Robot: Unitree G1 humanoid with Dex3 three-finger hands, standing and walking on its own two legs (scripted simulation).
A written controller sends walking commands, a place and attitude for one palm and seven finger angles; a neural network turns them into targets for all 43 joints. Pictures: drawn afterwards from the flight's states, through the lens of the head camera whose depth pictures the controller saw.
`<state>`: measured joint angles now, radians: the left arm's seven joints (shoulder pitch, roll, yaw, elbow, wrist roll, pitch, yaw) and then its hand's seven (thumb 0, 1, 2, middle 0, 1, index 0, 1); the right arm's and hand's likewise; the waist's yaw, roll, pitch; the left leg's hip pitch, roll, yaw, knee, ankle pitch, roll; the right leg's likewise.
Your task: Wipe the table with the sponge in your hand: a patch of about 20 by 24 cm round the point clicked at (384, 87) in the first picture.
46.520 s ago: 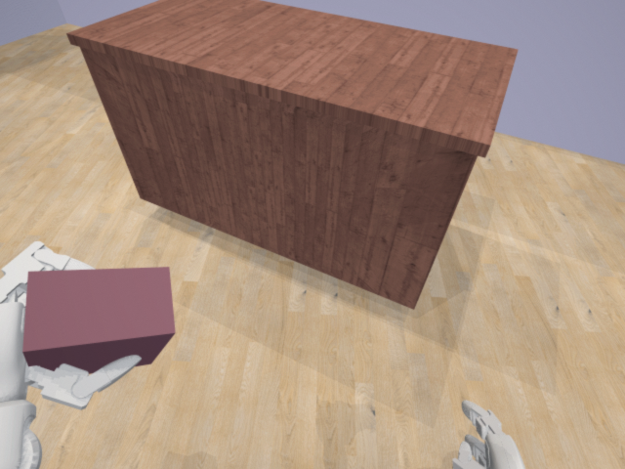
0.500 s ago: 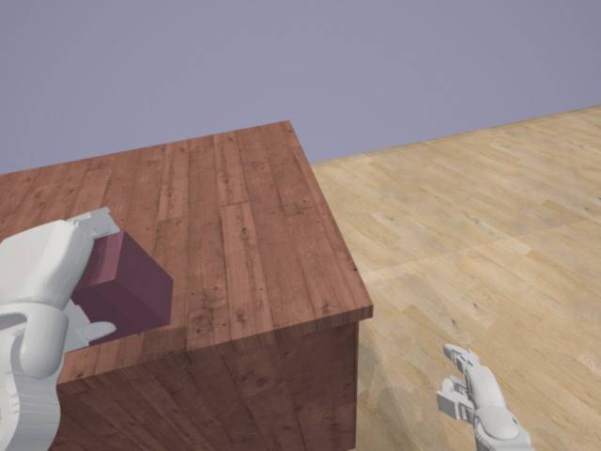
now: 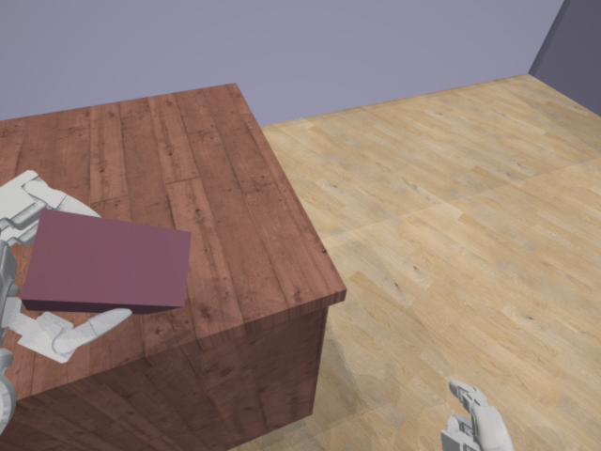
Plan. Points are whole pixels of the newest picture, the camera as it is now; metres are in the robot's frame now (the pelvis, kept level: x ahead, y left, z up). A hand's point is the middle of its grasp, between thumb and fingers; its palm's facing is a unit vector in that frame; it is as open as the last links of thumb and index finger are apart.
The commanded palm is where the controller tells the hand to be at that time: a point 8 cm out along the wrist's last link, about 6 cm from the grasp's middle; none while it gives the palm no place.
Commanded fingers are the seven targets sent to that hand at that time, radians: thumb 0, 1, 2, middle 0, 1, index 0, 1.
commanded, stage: step back with the hand held close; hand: left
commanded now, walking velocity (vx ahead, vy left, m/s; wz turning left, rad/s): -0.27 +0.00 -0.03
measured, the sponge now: (125, 274) +0.24 +0.18 +0.19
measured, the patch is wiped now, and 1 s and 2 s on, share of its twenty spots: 1.00 1.00 1.00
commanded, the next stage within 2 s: stop stepping back and stand still in 1.12 s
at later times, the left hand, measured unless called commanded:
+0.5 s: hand out of the picture +0.14 +0.26 +0.24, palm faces +0.48 -0.79 -0.37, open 10.4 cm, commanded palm +0.08 +0.30 +0.25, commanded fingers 0.00 0.10 1.30 -1.20 -1.60 -1.20 -1.60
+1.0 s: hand out of the picture +0.07 +0.25 +0.24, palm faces +0.40 -0.86 -0.31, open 10.4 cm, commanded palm +0.03 +0.31 +0.25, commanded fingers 0.00 0.10 1.30 -1.20 -1.60 -1.20 -1.60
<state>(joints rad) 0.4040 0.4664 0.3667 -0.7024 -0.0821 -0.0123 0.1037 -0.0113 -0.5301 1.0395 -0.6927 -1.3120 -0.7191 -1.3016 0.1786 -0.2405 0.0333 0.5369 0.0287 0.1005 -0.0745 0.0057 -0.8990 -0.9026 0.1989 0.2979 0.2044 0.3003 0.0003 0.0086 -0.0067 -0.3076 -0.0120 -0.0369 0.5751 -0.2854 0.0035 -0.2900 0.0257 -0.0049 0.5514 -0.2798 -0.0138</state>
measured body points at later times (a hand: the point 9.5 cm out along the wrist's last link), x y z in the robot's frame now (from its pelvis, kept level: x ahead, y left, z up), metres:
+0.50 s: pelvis -0.08 +0.02 -0.01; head -0.08 +0.03 +0.44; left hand +0.10 +0.30 +0.25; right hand +0.10 -0.21 -0.09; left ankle +0.01 +0.12 -0.73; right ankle +0.00 -0.11 -0.73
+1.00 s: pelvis -0.15 +0.04 -0.01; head -0.15 +0.05 +0.44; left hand +0.04 +0.30 +0.25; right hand +0.02 -0.18 -0.10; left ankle -0.03 +0.12 -0.71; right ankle -0.23 -0.10 -0.73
